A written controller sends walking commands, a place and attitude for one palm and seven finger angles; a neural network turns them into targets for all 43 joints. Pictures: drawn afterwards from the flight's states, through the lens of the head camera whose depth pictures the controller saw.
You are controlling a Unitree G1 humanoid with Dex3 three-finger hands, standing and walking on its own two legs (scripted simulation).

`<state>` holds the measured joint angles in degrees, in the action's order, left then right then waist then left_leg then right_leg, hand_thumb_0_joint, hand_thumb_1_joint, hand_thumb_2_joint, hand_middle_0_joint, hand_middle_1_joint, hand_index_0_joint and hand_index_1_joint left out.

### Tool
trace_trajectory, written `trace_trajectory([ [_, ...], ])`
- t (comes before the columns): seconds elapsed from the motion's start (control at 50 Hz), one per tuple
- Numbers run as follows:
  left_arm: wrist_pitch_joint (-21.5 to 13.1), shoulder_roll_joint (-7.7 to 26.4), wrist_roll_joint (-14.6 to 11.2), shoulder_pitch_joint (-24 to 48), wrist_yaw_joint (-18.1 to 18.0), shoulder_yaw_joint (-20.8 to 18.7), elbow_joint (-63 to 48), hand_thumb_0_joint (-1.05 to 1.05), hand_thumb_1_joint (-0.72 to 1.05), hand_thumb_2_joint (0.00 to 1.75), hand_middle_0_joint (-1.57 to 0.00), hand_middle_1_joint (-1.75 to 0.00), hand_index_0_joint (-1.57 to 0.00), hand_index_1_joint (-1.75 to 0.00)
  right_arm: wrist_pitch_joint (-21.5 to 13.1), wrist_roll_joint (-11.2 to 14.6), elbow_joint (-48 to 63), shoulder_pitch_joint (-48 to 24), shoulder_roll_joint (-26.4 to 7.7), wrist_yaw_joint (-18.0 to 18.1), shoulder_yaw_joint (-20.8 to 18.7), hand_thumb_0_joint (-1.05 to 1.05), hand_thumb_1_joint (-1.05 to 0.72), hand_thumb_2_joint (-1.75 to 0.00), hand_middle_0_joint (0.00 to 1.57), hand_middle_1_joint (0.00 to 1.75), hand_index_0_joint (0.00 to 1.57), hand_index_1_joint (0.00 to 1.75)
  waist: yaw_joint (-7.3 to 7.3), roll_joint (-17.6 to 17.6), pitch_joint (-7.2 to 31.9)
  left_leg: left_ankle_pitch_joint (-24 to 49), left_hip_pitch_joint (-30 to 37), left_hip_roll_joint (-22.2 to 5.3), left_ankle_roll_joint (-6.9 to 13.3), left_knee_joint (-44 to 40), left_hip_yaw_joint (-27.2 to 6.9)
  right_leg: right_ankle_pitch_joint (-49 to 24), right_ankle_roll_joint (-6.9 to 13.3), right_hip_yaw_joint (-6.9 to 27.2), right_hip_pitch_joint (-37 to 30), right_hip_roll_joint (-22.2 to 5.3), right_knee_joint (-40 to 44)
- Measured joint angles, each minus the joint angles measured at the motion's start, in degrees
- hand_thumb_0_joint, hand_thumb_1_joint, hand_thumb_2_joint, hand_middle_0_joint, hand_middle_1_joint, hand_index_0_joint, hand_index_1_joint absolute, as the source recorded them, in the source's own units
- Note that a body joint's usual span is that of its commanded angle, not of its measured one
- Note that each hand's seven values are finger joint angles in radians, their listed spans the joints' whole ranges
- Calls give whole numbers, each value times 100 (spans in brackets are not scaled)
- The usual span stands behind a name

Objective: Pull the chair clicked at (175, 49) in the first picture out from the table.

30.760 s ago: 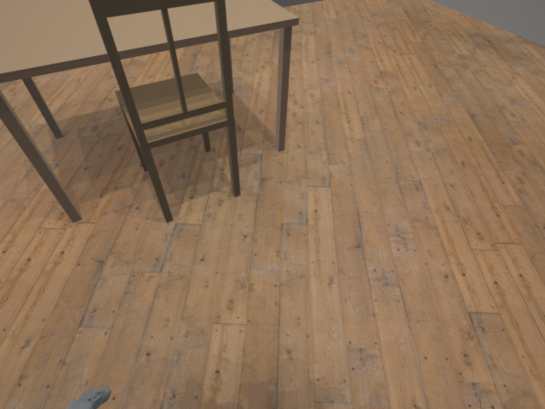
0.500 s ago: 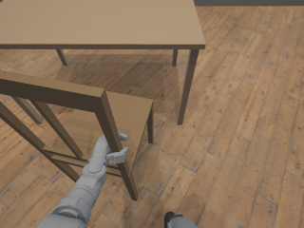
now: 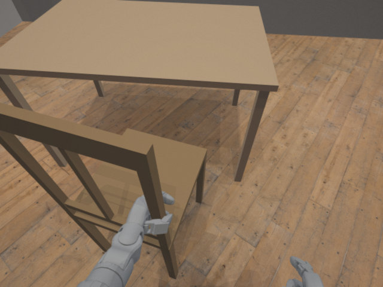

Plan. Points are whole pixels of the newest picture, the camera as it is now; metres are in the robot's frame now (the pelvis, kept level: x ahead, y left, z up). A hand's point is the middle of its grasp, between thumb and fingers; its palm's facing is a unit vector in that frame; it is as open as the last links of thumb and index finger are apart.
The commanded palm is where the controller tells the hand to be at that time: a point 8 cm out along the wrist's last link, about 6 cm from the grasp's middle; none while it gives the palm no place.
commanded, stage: stop walking, hand still on the chair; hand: left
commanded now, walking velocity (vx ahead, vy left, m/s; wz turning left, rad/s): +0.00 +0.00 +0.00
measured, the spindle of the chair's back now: (92, 188) +0.35 +0.27 -0.04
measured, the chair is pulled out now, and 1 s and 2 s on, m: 0.31 0.31 0.31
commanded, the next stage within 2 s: open the thumb and straighten the fingers in 0.18 s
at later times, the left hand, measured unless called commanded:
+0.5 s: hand (162, 219) +0.28 +0.09 -0.06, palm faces -0.18 -0.98 -0.10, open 7.6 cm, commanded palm +0.26 +0.15 -0.04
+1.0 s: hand (157, 212) +0.30 +0.10 -0.06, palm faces -0.14 -0.98 -0.10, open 16.9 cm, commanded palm +0.27 +0.15 -0.04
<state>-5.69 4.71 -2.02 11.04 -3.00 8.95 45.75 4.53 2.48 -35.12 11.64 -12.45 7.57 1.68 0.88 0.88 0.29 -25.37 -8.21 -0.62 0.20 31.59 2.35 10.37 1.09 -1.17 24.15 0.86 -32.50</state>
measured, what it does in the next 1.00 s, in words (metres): stands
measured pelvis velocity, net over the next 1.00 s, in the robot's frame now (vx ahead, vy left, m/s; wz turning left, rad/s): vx -0.04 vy -0.01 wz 0.04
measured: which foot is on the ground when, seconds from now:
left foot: down 0.00-1.00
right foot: down 0.00-1.00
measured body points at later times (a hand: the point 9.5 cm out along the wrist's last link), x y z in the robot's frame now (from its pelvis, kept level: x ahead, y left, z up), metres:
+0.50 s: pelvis -0.01 +0.00 -0.01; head +0.02 +0.00 +0.44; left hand +0.29 +0.14 -0.05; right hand +0.11 -0.25 -0.12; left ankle -0.10 +0.11 -0.73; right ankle +0.07 -0.11 -0.73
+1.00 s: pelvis -0.04 -0.01 -0.03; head +0.01 -0.02 +0.41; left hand +0.30 +0.15 -0.05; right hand +0.09 -0.25 -0.15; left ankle -0.10 +0.11 -0.73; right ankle +0.07 -0.11 -0.73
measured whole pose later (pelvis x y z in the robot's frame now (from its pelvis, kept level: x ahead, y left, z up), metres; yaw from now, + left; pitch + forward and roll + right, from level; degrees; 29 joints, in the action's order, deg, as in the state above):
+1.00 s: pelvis -0.04 -0.01 -0.03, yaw +2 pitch +11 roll +2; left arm 5.1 8.6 -3.4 18.3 4.3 1.2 36.4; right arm -0.6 2.5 -33.5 15.4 -14.6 1.2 1.2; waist 3.3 0.9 5.8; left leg -29.1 -31.6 1.8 0.6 49.1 1.8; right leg 12.3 1.2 -1.2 46.0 -2.2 -46.6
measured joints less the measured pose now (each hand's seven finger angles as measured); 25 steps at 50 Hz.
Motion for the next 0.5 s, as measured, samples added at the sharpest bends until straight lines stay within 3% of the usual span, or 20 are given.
trace_trajectory([
  [0.3,88,46,17,-244,-53,-30,-316,14,57,79,-26,-133,-50,-144,4,-42,-77,245,15,-67,28,1,-91,-90,21,30,20,30,100,-11,-75,41,185,-40,-6,-171,6,-36,4,-6,-181,42,164],
  [0.42,330,183,-30,-243,247,-152,-728,12,49,75,-31,-137,-50,-144,-223,26,-149,337,-7,-493,-96,1,-91,-90,21,30,20,30,245,-167,333,-42,-711,71,17,336,-125,39,6,-109,612,-115,-227],
  [0.5,389,229,56,-171,323,-163,-977,8,30,64,-36,-138,-50,-144,-387,-28,-82,330,-90,-690,-177,1,-91,-90,20,30,20,30,273,-130,469,-123,-1223,127,34,719,-130,45,-8,-101,1069,-181,-483],
])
